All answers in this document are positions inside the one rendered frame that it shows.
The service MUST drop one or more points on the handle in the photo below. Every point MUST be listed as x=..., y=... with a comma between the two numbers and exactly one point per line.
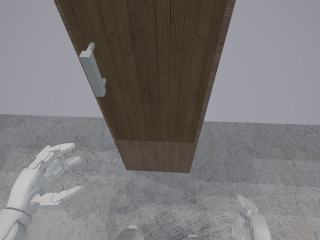
x=92, y=71

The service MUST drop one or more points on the cupboard door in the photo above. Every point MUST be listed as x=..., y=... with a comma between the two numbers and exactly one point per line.
x=156, y=57

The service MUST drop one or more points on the left robot shin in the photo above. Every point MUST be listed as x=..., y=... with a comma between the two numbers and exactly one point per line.
x=132, y=227

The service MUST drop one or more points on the robot left hand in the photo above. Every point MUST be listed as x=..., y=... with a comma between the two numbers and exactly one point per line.
x=24, y=194

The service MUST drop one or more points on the robot right hand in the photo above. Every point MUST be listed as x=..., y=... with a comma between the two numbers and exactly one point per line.
x=255, y=227

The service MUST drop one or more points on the left robot thigh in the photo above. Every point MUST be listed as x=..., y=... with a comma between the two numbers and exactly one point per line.
x=130, y=234

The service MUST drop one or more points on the left robot forearm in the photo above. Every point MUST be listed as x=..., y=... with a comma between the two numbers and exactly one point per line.
x=14, y=224

